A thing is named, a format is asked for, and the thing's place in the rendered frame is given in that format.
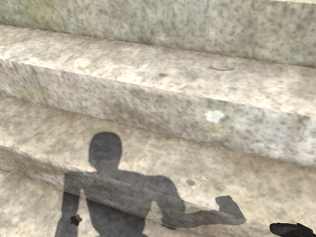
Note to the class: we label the robot right hand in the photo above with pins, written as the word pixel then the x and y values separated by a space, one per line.
pixel 291 230

